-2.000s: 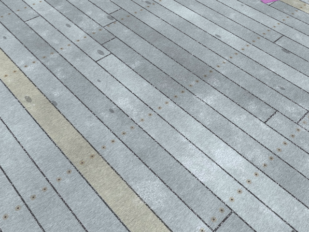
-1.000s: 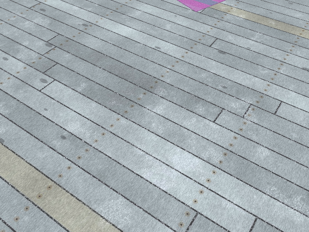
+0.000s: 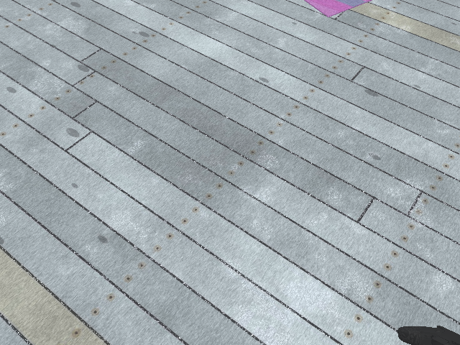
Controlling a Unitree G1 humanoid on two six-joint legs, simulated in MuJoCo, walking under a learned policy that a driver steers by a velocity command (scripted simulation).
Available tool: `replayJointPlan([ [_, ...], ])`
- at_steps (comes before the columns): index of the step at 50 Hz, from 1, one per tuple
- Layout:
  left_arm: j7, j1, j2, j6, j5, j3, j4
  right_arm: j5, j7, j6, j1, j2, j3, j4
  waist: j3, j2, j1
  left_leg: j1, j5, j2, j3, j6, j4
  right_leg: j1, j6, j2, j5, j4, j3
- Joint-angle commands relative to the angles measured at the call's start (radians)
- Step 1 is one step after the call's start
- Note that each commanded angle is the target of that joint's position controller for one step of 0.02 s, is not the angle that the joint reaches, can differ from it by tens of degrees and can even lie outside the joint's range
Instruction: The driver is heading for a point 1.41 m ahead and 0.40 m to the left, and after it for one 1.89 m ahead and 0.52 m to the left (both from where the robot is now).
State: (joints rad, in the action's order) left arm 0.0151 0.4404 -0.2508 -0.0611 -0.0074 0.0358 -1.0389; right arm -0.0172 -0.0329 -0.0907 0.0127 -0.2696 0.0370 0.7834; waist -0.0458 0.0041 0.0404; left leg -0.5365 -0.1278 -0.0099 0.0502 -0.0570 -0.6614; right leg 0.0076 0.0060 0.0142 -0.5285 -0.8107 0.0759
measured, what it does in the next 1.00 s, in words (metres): walks ahead: right foot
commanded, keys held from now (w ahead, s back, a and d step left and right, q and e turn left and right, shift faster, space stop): w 0.84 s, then w+q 0.16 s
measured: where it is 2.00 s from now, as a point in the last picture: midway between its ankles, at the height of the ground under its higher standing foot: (206, 164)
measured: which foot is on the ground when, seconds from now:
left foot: down 0.00-0.58, up 0.60-1.00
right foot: up 0.00-0.54, down 0.56-1.00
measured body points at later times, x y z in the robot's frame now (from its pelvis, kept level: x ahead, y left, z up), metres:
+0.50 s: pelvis +0.26 -0.01 +0.03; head +0.28 -0.01 +0.48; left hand +0.47 +0.22 -0.07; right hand +0.22 -0.29 -0.11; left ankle +0.13 +0.09 -0.71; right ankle +0.43 -0.15 -0.69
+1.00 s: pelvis +0.54 -0.03 +0.03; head +0.57 -0.02 +0.48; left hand +0.53 +0.25 -0.11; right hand +0.74 -0.26 -0.07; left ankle +0.72 +0.11 -0.68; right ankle +0.43 -0.14 -0.71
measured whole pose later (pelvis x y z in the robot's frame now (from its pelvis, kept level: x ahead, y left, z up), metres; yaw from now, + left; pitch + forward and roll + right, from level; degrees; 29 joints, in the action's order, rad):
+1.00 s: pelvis +0.54 -0.03 +0.03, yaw +3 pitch +2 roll -3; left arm 0.00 0.34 -0.27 -0.08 -0.01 0.06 -0.96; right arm -0.02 -0.03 -0.07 0.07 -0.26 0.03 0.82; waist -0.02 -0.04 0.06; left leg -0.62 0.05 0.08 -0.01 -0.04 -0.57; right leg -0.07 -0.01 -0.05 -0.28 -0.18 -0.09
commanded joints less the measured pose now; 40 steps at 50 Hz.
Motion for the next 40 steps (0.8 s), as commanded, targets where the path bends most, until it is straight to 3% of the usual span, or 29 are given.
replayJointPlan([
  [1, -0.018, -0.002, -0.103, -0.054, -0.044, 0.014, 0.105, 0.003, -0.007, -0.008, 0.287, -0.137, 0.039, 0.051, 0.145, -0.168, -0.117, 0.65, -0.501, 0.353, -0.731, -0.186, 0.455, 0.693, -0.064, 0.001, 0.075, -0.587, 0.045],
  [2, -0.01, -0.078, -0.122, -0.059, -0.029, 0.017, 0.12, 0.009, -0.011, -0.016, 0.213, -0.128, 0.033, 0.035, 0.088, -0.029, -0.095, 0.5, -0.288, 0.304, -0.564, -0.153, 0.448, 0.628, -0.078, 0.063, 0.174, -0.523, 0.032],
  [4, 0.003, -0.068, -0.108, -0.04, -0.015, 0.027, 0.128, 0.037, -0.014, -0.028, 0.133, -0.108, 0.029, 0.037, 0.077, -0.077, -0.022, 0.313, -0.208, 0.249, -0.429, -0.153, 0.504, 0.52, -0.077, 0.131, 0.276, -0.437, 0.036],
  [5, 0.004, -0.054, -0.095, -0.026, -0.015, 0.028, 0.125, 0.034, -0.014, -0.03, 0.127, -0.087, 0.024, 0.045, 0.068, -0.096, -0.008, 0.278, -0.191, 0.229, -0.379, -0.158, 0.53, 0.496, -0.073, 0.138, 0.282, -0.403, 0.033],
  [7, 0.009, -0.072, -0.089, -0.007, -0.008, 0.032, 0.131, 0.023, -0.008, -0.034, 0.155, -0.084, 0.022, 0.065, 0.034, -0.08, 0.0, 0.243, -0.167, 0.202, -0.301, -0.167, 0.565, 0.518, -0.06, 0.142, 0.298, -0.338, 0.011],
  [9, 0.012, -0.159, -0.084, -0.006, 0.004, 0.033, 0.168, 0.023, 0.006, -0.035, 0.205, -0.132, 0.033, 0.084, -0.001, -0.063, -0.016, 0.266, -0.133, 0.224, -0.295, -0.19, 0.593, 0.618, -0.032, 0.156, 0.384, -0.23, 0.007],
  [11, 0.012, -0.231, -0.096, -0.011, 0.007, 0.039, 0.191, 0.024, 0.022, -0.028, 0.248, -0.147, 0.036, 0.097, -0.011, -0.032, -0.038, 0.315, -0.117, 0.236, -0.29, -0.194, 0.603, 0.695, -0.006, 0.157, 0.479, -0.135, 0.012],
  [12, 0.009, -0.253, -0.094, -0.013, 0.008, 0.039, 0.197, 0.02, 0.027, -0.024, 0.265, -0.142, 0.035, 0.101, -0.012, -0.03, -0.046, 0.344, -0.088, 0.228, -0.264, -0.186, 0.601, 0.714, 0.001, 0.154, 0.522, -0.083, 0.007],
  [13, 0.005, -0.29, -0.101, -0.019, 0.014, 0.043, 0.203, 0.011, 0.03, -0.021, 0.305, -0.109, 0.026, 0.112, -0.017, -0.011, -0.07, 0.378, -0.019, 0.192, -0.212, -0.159, 0.591, 0.728, -0.002, 0.14, 0.562, -0.035, -0.009],
  [14, 0.003, -0.314, -0.072, -0.024, 0.005, 0.036, 0.218, 0.015, 0.033, -0.018, 0.305, -0.15, 0.033, 0.114, -0.013, -0.061, -0.067, 0.382, -0.018, 0.204, -0.214, -0.156, 0.59, 0.715, 0.002, 0.13, 0.614, 0.035, -0.019],
  [20, -0.027, -0.494, -0.059, -0.043, -0.008, 0.018, 0.278, 0.005, 0.041, 0.008, 0.41, -0.151, 0.034, 0.159, -0.05, -0.035, -0.138, 0.523, 0.049, 0.219, -0.16, -0.149, 0.548, 0.709, 0.006, 0.09, 0.64, 0.246, -0.06],
  [23, -0.048, -0.541, -0.065, -0.053, -0.014, 0.013, 0.313, 0.003, 0.043, 0.026, 0.44, -0.155, 0.039, 0.174, -0.052, -0.048, -0.139, 0.626, 0.146, 0.256, -0.164, -0.142, 0.479, 0.71, -0.02, 0.067, 0.539, 0.312, -0.068],
  [25, -0.054, -0.499, -0.095, -0.058, -0.016, 0.021, 0.313, 0.001, 0.044, 0.033, 0.417, -0.171, 0.046, 0.171, -0.02, -0.083, -0.101, 0.647, 0.296, 0.272, -0.169, -0.124, 0.42, 0.611, -0.05, 0.043, 0.473, 0.335, -0.082],
  [26, -0.054, -0.436, -0.121, -0.06, -0.014, 0.034, 0.3, 0.002, 0.044, 0.037, 0.397, -0.178, 0.047, 0.164, 0.026, -0.098, -0.059, 0.651, 0.49, 0.256, -0.149, -0.111, 0.339, 0.502, -0.072, 0.007, 0.446, 0.35, -0.112],
  [27, -0.049, -0.289, -0.16, -0.061, -0.013, 0.056, 0.256, 0.004, 0.043, 0.041, 0.38, -0.168, 0.042, 0.156, 0.12, -0.094, 0.016, 0.61, 0.626, 0.209, -0.109, -0.086, 0.172, 0.29, -0.106, -0.019, 0.473, 0.373, -0.134],
  [28, -0.04, -0.088, -0.224, -0.06, 0.0, 0.078, 0.209, 0.016, 0.044, 0.038, 0.366, -0.14, 0.027, 0.129, 0.271, -0.058, 0.097, 0.424, 0.493, 0.163, -0.073, -0.052, -0.086, -0.035, -0.17, 0.097, 0.5, 0.316, -0.013],
  [29, -0.036, 0.031, -0.317, -0.049, 0.011, 0.104, 0.179, 0.021, 0.034, 0.014, 0.47, -0.024, -0.008, 0.112, 0.416, 0.181, 0.067, -0.016, 0.01, -0.014, -0.02, 0.03, -0.48, -0.438, -0.327, 0.35, 0.338, 0.358, 0.446],
  [30, -0.037, 0.036, -0.232, -0.045, 0.005, 0.078, 0.176, 0.004, 0.031, -0.013, 0.452, -0.063, -0.002, 0.128, 0.449, 0.205, 0.084, -0.157, -0.44, -0.044, -0.168, 0.022, -0.626, -0.465, -0.351, 0.398, 0.286, 0.481, 0.657],
  [31, -0.034, -0.051, -0.178, -0.044, -0.002, 0.058, 0.188, -0.026, 0.025, -0.03, 0.36, -0.148, 0.022, 0.099, 0.286, 0.157, 0.073, -0.241, -0.39, 0.024, -0.178, 0.004, -0.678, -0.339, -0.293, 0.357, 0.281, 0.497, 0.495],
  [32, -0.034, -0.126, -0.151, -0.043, 0.0, 0.048, 0.208, -0.024, 0.026, -0.037, 0.302, -0.151, 0.022, 0.087, 0.19, 0.09, 0.045, -0.214, -0.299, 0.083, -0.146, -0.001, -0.631, -0.185, -0.256, 0.313, 0.426, 0.509, 0.343],
  [33, -0.04, -0.193, -0.115, -0.04, 0.006, 0.037, 0.213, -0.008, 0.032, -0.031, 0.254, -0.134, 0.026, 0.081, 0.111, 0.025, 0.012, -0.189, -0.225, 0.115, -0.117, 0.0, -0.561, -0.047, -0.227, 0.256, 0.445, 0.563, 0.252],
  [34, -0.041, -0.225, -0.11, -0.045, 0.014, 0.034, 0.218, -0.006, 0.034, -0.019, 0.28, -0.122, 0.03, 0.081, 0.092, 0.082, -0.027, -0.124, -0.178, 0.144, -0.124, 0.008, -0.516, 0.046, -0.234, 0.245, 0.466, 0.603, 0.21],
  [36, -0.046, -0.232, -0.099, -0.053, 0.009, 0.033, 0.208, 0.0, 0.034, 0.007, 0.314, -0.079, 0.025, 0.093, 0.065, 0.082, -0.055, -0.058, -0.148, 0.158, -0.116, 0.031, -0.466, 0.144, -0.245, 0.213, 0.511, 0.659, 0.141],
  [37, -0.044, -0.23, -0.117, -0.055, 0.009, 0.038, 0.2, 0.002, 0.036, 0.015, 0.304, -0.067, 0.023, 0.087, 0.051, 0.066, -0.067, -0.069, -0.126, 0.161, -0.108, 0.041, -0.429, 0.163, -0.249, 0.206, 0.529, 0.675, 0.11],
  [38, -0.038, -0.22, -0.12, -0.055, 0.01, 0.039, 0.194, 0.009, 0.04, 0.021, 0.275, -0.074, 0.027, 0.076, 0.038, 0.045, -0.063, -0.105, -0.077, 0.161, -0.102, 0.049, -0.398, 0.162, -0.245, 0.193, 0.541, 0.689, 0.082],
  [39, -0.033, -0.205, -0.156, -0.055, 0.01, 0.047, 0.184, 0.011, 0.039, 0.02, 0.238, -0.063, 0.022, 0.057, 0.021, 0.068, -0.06, -0.124, -0.035, 0.17, -0.104, 0.062, -0.324, 0.175, -0.262, 0.215, 0.573, 0.702, 0.076],
  [40, -0.028, -0.189, -0.148, -0.053, 0.006, 0.046, 0.177, 0.016, 0.038, 0.017, 0.198, -0.065, 0.021, 0.045, 0.005, 0.051, -0.046, -0.136, 0.02, 0.168, -0.099, 0.069, -0.251, 0.165, -0.251, 0.196, 0.616, 0.703, 0.042],
])
Keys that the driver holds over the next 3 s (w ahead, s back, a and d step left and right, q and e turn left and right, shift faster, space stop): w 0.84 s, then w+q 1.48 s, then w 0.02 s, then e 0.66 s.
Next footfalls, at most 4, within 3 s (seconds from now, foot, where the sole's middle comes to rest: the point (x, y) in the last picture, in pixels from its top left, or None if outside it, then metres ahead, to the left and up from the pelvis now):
0.56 right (296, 343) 0.47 -0.14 -0.75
1.08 left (213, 244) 0.76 0.10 -0.75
1.58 right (253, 167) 1.09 -0.02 -0.75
2.10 left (154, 144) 1.18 0.35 -0.75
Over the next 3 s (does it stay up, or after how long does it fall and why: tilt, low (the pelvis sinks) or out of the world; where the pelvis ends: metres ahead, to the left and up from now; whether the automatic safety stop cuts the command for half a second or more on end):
stays up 1.35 0.41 0.02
